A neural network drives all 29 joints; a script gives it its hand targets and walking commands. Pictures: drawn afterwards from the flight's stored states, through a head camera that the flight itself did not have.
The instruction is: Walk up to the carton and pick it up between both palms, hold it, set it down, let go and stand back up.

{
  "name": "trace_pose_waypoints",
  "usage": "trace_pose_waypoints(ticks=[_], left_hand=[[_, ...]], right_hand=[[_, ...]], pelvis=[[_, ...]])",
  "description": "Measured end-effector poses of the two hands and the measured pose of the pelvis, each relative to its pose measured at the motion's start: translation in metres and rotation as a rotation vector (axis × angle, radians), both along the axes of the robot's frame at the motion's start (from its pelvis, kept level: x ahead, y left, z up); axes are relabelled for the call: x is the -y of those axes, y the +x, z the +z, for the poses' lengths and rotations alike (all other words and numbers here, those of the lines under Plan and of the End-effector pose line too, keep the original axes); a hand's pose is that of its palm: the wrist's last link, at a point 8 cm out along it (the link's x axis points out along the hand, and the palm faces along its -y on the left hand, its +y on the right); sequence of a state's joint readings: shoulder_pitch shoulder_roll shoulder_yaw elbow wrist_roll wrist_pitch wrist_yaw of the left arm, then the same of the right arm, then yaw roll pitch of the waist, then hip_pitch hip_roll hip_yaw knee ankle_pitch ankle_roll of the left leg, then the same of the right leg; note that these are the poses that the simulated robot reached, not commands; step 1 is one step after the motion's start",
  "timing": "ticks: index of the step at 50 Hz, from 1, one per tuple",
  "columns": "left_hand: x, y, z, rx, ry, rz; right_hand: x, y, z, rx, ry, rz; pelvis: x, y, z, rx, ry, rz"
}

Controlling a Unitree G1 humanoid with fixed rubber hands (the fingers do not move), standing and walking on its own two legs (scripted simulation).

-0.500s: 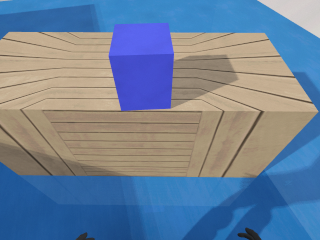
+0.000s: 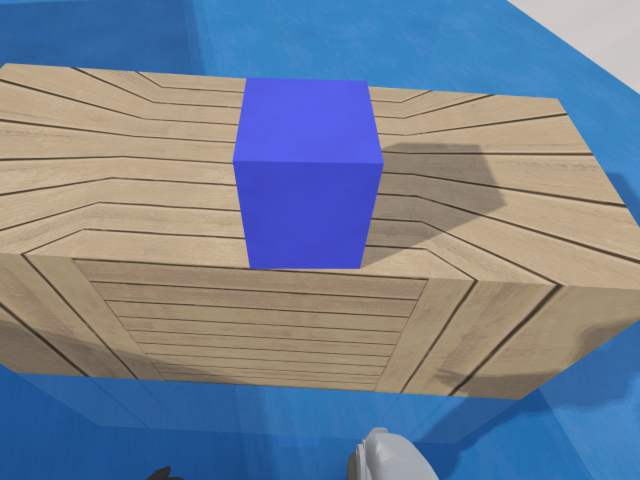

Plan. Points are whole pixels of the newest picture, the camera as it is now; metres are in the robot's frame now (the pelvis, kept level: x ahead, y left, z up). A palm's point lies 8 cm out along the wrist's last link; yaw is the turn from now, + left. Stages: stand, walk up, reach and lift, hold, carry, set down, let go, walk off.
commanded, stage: walk up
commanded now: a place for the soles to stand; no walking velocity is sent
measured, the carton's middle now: (306, 178) +0.57 +0.00 +0.01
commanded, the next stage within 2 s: none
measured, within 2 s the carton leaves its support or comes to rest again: neither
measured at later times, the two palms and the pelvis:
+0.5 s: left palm out of the picture +0.15 +0.26 -0.14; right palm (471, 403) +0.22 -0.23 -0.13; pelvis +0.11 +0.00 -0.02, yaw +2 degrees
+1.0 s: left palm out of the picture +0.16 +0.24 -0.13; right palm (496, 451) +0.16 -0.25 -0.13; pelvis +0.10 +0.00 -0.01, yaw +2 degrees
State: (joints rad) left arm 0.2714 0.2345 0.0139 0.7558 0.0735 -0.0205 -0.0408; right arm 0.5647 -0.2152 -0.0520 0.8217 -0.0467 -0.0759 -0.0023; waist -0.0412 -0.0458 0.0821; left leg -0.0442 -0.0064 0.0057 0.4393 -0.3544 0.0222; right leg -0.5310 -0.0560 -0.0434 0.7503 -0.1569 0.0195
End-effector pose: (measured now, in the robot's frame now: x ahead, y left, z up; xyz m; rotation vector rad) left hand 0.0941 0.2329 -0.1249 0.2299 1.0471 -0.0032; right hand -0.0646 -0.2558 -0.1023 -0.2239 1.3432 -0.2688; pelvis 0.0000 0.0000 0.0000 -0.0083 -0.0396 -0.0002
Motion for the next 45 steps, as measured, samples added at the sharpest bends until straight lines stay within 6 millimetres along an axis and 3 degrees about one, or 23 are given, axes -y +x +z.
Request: trace_pose_waypoints(ticks=[4, 7, 15, 19, 22, 27, 32, 38, 45], left_hand=[[0.024, 0.051, -0.007, 0.062, 0.011, -0.011], [0.027, 0.067, -0.012, 0.087, 0.036, 0.042], [0.002, 0.025, 0.011, -0.076, 0.109, 0.204], [-0.006, 0.016, 0.007, -0.151, 0.103, 0.209], [-0.016, 0.028, -0.005, -0.159, 0.087, 0.199], [-0.037, 0.065, -0.017, -0.102, 0.083, 0.177], [-0.039, 0.082, -0.012, -0.059, 0.09, 0.15], [-0.02, 0.07, -0.011, -0.042, 0.073, 0.143], [-0.006, 0.058, -0.003, -0.077, 0.043, 0.133]], right_hand=[[0.017, 0.042, -0.022, 0.009, 0.018, 0.022], [0.027, 0.081, -0.04, 0.013, 0.037, 0.066], [0.022, 0.215, -0.022, 0.171, 0.066, 0.202], [0.004, 0.257, -0.019, 0.236, 0.076, 0.213], [-0.012, 0.277, -0.023, 0.277, 0.069, 0.214], [-0.025, 0.289, -0.022, 0.302, 0.043, 0.209], [-0.012, 0.293, -0.009, 0.32, -0.009, 0.201], [0.004, 0.287, -0.015, 0.319, 0.001, 0.207], [-0.004, 0.247, -0.026, 0.241, 0.066, 0.18]], pelvis=[[0.016, 0.036, -0.016, 0.017, 0.012, 0.007], [0.026, 0.055, -0.027, 0.037, 0.002, 0.032], [0.024, 0.094, -0.003, 0.032, 0.025, 0.051], [0.016, 0.106, -0.002, 0.029, 0.025, 0.034], [0.006, 0.111, -0.01, 0.03, 0.009, 0.031], [-0.006, 0.11, -0.019, 0.02, -0.005, 0.042], [-0.005, 0.102, -0.015, -0.01, -0.02, 0.042], [0.004, 0.092, -0.017, -0.013, -0.022, 0.039], [0.003, 0.095, -0.008, -0.011, -0.003, 0.033]])
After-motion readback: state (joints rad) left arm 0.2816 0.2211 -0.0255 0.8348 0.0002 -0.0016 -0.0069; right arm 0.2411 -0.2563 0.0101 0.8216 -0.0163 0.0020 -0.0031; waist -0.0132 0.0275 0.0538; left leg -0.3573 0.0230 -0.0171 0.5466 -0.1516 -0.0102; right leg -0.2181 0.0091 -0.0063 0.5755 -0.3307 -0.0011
